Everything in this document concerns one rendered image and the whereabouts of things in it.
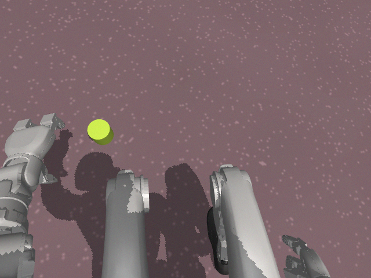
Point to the left robot hand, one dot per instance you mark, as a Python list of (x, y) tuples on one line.
[(29, 138)]

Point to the right robot hand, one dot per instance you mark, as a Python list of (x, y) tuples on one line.
[(308, 266)]

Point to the tin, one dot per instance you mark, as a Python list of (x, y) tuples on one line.
[(100, 131)]

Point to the left robot arm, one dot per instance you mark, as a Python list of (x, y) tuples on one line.
[(19, 178)]

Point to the right robot foot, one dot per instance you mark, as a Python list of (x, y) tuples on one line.
[(220, 265)]

